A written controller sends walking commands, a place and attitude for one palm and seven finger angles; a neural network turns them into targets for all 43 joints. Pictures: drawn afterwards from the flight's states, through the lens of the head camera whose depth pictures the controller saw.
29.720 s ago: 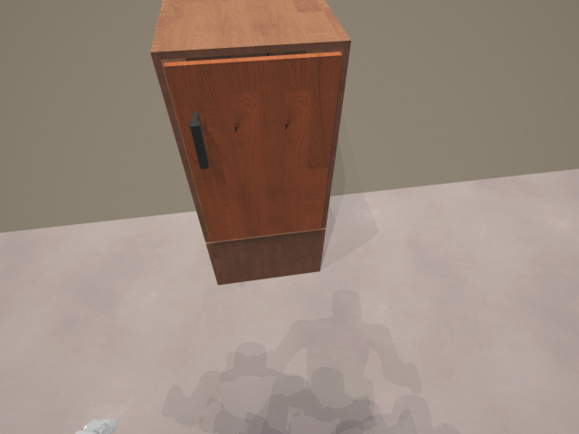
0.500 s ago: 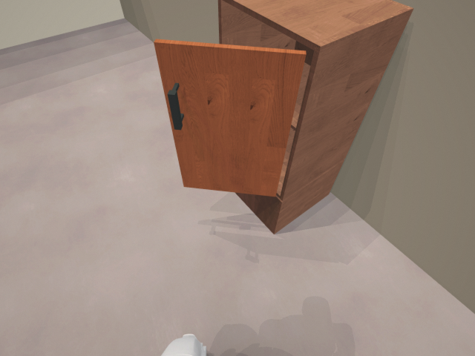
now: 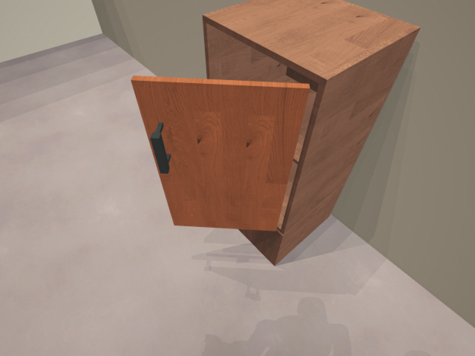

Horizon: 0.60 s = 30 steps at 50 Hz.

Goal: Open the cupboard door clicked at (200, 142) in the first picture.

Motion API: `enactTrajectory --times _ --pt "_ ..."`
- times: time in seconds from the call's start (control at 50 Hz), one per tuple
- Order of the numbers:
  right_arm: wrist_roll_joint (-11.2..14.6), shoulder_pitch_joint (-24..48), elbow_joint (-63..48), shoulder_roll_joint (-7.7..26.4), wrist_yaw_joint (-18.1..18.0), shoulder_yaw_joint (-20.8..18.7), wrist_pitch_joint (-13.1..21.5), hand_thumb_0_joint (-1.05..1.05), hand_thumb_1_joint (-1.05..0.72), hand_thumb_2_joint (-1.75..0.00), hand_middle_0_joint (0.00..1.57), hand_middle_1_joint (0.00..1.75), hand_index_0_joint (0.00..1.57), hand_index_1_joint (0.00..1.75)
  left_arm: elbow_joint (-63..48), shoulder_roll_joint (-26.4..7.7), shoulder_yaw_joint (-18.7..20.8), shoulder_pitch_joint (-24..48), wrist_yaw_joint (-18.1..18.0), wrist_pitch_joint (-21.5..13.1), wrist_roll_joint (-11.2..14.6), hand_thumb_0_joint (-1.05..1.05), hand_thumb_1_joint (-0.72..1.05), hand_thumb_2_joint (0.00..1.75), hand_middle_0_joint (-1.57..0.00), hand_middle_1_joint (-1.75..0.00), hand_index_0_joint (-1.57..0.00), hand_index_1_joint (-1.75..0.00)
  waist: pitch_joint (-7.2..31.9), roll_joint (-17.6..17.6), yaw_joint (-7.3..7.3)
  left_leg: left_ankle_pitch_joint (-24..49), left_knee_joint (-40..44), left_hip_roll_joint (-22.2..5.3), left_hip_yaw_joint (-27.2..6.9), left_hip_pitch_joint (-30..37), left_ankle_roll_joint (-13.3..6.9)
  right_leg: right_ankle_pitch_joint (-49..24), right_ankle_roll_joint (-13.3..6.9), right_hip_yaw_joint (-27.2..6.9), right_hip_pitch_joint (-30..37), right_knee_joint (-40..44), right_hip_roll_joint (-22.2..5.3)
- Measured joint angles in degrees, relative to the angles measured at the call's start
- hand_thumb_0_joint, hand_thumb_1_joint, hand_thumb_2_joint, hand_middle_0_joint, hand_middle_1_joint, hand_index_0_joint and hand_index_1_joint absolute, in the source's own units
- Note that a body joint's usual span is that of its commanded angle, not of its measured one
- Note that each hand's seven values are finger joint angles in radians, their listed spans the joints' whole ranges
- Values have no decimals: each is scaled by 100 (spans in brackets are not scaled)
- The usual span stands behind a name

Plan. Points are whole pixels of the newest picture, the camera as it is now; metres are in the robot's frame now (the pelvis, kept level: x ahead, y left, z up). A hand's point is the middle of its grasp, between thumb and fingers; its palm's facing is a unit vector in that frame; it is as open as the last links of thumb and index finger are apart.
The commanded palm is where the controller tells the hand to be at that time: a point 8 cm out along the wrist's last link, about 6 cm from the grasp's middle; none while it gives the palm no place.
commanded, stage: come to a stop and stand still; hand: left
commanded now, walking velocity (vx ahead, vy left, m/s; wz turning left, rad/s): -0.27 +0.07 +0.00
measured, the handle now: (162, 148) +0.57 +0.22 -0.03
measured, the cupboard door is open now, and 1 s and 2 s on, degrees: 46 46 46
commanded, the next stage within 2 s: none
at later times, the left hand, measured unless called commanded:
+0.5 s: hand out of the picture +0.04 +0.19 -0.17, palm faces +0.05 -0.98 -0.21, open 7.4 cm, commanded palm none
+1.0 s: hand out of the picture -0.07 +0.19 -0.17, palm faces +0.06 -0.98 -0.18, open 7.4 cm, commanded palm none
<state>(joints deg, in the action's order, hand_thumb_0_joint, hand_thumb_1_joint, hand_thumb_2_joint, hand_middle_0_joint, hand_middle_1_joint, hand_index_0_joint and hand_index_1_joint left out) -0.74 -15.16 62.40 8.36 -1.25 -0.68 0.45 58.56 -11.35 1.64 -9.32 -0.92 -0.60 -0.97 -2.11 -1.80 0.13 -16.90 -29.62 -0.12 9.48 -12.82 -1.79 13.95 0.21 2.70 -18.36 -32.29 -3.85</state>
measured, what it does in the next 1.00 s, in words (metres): steps on the spot: right foot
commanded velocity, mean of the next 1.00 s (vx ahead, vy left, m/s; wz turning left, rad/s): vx -0.04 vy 0.01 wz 0.00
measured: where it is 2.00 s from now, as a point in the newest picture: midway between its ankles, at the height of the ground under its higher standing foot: outside the picture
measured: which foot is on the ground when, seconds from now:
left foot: down 0.00-1.00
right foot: down 0.00-0.24, up 0.26-0.48, down 0.50-1.00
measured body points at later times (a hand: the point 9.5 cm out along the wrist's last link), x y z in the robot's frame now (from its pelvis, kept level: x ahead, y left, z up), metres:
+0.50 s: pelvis -0.01 +0.00 +0.00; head +0.02 +0.01 +0.45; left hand +0.04 +0.24 -0.15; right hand +0.04 -0.23 -0.15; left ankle -0.01 +0.10 -0.73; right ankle -0.05 -0.12 -0.73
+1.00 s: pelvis -0.08 +0.01 +0.00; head -0.09 +0.02 +0.45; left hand -0.07 +0.24 -0.16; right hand -0.01 -0.22 -0.14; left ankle -0.01 +0.10 -0.73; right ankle -0.05 -0.12 -0.73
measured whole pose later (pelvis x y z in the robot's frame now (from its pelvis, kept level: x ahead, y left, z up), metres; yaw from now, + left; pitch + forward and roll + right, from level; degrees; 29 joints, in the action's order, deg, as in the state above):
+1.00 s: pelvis -0.08 +0.01 +0.00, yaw +2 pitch -2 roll -1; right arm -1.3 -14.3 54.8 9.5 -0.1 -1.5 -1.2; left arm 54.5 -9.9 -0.2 -19.9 -1.8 1.0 -1.4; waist -0.2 -0.2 0.4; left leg -10.6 -31.8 -1.2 4.1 -19.1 -2.4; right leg 14.8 0.8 2.7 -13.6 -30.8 -1.1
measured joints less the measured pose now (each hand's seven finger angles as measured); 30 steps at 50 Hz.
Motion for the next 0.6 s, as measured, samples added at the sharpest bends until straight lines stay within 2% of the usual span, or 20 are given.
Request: enactTrajectory --times 0.06,0.1,0.18,0.2,0.22,0.26,0.3,0.34,0.38,0.44,0.5,0.52,0.6 --pt "28 19 -12 9 18 -41 -96 1 -92 -89 20 30 20 30 4 64 -63 65 -14 44 20 1 92 90 -20 -30 -19 -29 -31 142 -160 -77 -52 -84 -67 13 69 129 -42 67 28 -57 72" --pt "47 1 -44 11 20 -68 -143 1 -92 -89 20 30 20 30 -30 96 -71 112 -38 63 34 1 91 90 -20 -30 -19 -29 -57 160 -211 -113 -193 -103 -178 -47 144 146 -68 131 60 -61 85" --pt "58 28 -98 56 5 -127 -264 1 -91 -89 20 30 20 30 -110 169 -35 212 -85 107 25 0 91 90 -20 -30 -20 -30 -155 121 -164 -622 -573 -93 -465 -189 296 164 -66 207 108 -67 114" --pt "58 47 -112 68 -1 -139 -278 1 -91 -89 20 30 20 30 -121 177 -20 227 -90 121 24 0 91 90 -20 -30 -20 -30 -181 90 -147 -518 -481 -93 -494 -170 307 161 -51 212 110 -78 114" --pt "52 65 -122 74 -7 -146 -273 1 -91 -89 20 30 20 30 -126 172 -4 231 -92 143 33 0 90 90 -20 -30 -20 -30 -205 35 -132 -112 -353 -86 -468 -131 254 170 -23 203 107 -114 97" --pt "13 66 -166 67 -11 -148 -254 1 -91 -89 20 30 20 30 -127 143 26 194 -83 226 55 0 90 90 -20 -30 -20 -30 -185 -95 -79 -36 -298 -31 -400 -96 59 229 12 148 63 -235 51" --pt "-29 63 -241 56 -48 -135 -218 1 -91 -89 20 30 20 30 -120 113 45 141 -81 333 58 0 90 90 -20 -30 -20 -30 -132 -122 -58 -92 -207 -36 -375 -94 -59 929 -4 -11 -118 -893 143" --pt "-63 88 -305 39 -90 -109 -170 1 -91 -89 20 30 20 30 -96 86 71 116 -78 378 57 1 90 90 -20 -30 -20 -30 -134 -95 -57 -18 -82 -58 -403 -97 -87 1329 -27 -135 -221 -1499 253" --pt "-77 142 -333 32 -102 -84 -136 1 -91 -89 20 30 20 30 -68 71 84 89 -70 378 61 1 90 90 -20 -30 -20 -30 -157 -49 -35 104 57 -75 -429 -88 -81 1421 -22 -161 -153 -1628 293" --pt "-62 236 -328 31 -90 -66 -88 1 -91 -89 20 30 20 30 -16 61 61 18 -53 339 67 1 90 90 -20 -30 -19 -30 -168 31 0 243 205 -82 -438 -89 -50 1184 -8 -102 223 -943 268" --pt "-10 276 -349 56 -61 -56 -82 1 -92 -89 20 30 21 30 -27 -10 -32 -164 -58 220 51 1 90 90 -20 -30 -19 -30 -127 -8 42 233 101 -9 -373 -171 12 334 -10 -132 786 269 176" --pt "-8 301 -426 95 -22 -49 -82 1 -92 -89 20 30 21 30 -91 -24 -69 -249 -82 168 27 1 90 90 -20 -30 -19 -30 -136 33 57 193 -17 -37 -359 -254 36 464 4 -141 795 345 193" --pt "-43 326 -776 223 23 -114 -76 1 -92 -89 20 30 21 30 -377 -11 -113 -582 -156 107 -15 1 90 90 -20 -30 -19 -30 -120 233 -42 128 -353 -129 -523 -485 75 597 -14 -11 616 28 285"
